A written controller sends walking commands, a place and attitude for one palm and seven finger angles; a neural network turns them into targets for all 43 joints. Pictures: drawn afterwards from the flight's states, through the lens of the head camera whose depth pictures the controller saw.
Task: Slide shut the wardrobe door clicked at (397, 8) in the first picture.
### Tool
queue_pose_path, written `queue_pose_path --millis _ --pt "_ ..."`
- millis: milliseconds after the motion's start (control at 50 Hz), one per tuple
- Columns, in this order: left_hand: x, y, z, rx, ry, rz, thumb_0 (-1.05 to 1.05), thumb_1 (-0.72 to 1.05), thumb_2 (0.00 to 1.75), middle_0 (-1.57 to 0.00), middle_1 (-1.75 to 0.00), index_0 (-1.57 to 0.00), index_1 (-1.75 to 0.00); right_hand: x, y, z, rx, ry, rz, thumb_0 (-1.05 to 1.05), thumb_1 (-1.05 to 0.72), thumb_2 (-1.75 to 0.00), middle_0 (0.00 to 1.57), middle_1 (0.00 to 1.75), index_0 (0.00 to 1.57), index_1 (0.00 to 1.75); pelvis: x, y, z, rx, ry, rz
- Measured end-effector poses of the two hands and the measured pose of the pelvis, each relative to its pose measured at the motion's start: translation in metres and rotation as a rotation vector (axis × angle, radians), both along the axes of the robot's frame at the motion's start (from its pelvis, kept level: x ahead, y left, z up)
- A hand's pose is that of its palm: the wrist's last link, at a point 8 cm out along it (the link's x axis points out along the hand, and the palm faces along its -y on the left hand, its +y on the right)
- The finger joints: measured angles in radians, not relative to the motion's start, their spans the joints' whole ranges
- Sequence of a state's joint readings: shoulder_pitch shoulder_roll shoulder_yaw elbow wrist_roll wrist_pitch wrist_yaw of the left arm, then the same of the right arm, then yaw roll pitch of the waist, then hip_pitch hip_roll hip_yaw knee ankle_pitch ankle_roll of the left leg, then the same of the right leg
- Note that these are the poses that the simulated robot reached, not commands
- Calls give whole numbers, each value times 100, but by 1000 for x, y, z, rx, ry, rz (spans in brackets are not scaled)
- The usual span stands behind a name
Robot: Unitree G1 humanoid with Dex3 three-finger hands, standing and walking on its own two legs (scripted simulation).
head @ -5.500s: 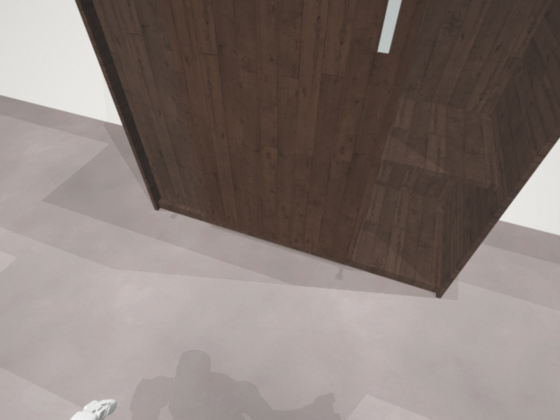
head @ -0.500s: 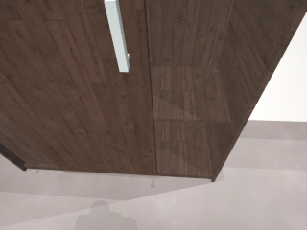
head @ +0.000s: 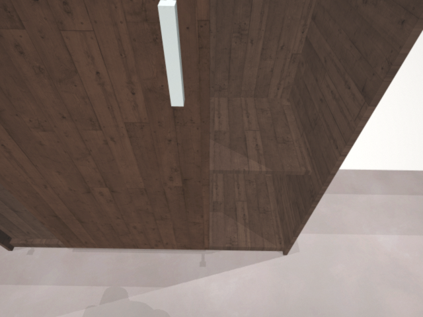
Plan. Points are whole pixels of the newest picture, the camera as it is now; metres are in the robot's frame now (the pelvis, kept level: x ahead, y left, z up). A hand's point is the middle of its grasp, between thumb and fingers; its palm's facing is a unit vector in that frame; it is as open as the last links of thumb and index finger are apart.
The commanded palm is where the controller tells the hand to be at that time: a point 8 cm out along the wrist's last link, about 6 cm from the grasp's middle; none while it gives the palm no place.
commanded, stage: come to a stop and stand still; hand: left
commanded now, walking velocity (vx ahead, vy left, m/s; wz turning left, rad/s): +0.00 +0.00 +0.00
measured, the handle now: (174, 54) +0.50 +0.10 +0.26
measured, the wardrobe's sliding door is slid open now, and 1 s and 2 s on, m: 0.36 0.36 0.36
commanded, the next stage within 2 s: look again from close up in 0.72 s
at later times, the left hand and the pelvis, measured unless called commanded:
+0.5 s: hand out of the picture -0.08 +0.14 -0.17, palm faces +0.06 -0.99 -0.16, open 7.3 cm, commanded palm none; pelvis -0.04 -0.01 +0.01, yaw +1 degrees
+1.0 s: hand out of the picture -0.06 +0.14 -0.18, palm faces +0.02 -0.98 -0.18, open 7.3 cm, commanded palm none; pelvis -0.04 -0.01 -0.01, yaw +1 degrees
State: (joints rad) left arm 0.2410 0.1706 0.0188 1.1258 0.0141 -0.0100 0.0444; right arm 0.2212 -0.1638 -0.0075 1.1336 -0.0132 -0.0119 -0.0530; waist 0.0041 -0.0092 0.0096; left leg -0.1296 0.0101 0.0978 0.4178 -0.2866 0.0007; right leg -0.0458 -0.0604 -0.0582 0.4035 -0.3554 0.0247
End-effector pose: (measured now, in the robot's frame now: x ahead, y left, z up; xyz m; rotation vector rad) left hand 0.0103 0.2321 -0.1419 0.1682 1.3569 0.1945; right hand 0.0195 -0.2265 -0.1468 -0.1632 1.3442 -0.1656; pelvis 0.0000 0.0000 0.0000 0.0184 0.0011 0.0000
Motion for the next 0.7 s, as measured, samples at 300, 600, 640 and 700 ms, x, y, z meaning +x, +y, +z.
queue_pose_path --millis 300,600,640,700 --pt "-42 -17 1 -35 38 9 0 91 90 -20 -30 -20 -30 -71 10 0 51 120 -14 0 -91 -90 20 30 20 30 -24 -5 4 -4 -27 14" --pt "-109 -50 -1 -88 159 62 0 91 90 -20 -30 -20 -30 -79 2 1 52 113 -6 0 -91 -90 20 30 20 30 -39 -15 5 -10 -25 18" --pt "-112 -52 0 -89 163 65 0 91 90 -20 -30 -20 -30 -78 2 1 53 108 -5 0 -91 -90 20 30 20 30 -39 -16 5 -11 -24 18" --pt "-113 -54 0 -87 160 67 0 91 90 -20 -30 -20 -30 -76 0 0 54 100 -2 0 -91 -90 20 30 20 30 -39 -18 5 -11 -23 18"
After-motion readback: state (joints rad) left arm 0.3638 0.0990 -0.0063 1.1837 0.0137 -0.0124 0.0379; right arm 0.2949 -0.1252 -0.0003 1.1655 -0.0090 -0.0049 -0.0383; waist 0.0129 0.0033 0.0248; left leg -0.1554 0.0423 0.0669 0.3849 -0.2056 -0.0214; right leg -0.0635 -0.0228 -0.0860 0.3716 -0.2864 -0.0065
